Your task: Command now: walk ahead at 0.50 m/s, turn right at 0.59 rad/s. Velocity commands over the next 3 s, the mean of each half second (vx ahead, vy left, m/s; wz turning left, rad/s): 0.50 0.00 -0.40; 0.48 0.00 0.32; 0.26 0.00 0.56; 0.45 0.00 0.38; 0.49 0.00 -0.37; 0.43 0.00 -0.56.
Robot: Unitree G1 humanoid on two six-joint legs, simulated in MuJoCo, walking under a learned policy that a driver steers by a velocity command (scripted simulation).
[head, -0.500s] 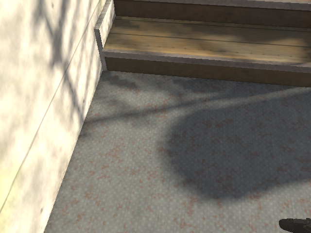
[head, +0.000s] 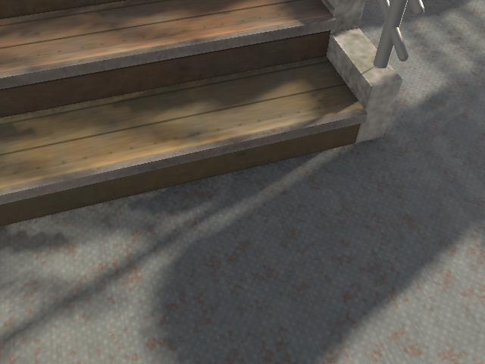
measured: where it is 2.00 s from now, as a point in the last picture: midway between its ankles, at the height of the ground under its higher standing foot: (243, 241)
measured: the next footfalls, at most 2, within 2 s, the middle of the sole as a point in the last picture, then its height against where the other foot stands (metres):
right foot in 0.18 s outside the picture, level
left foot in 0.74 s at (244, 307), level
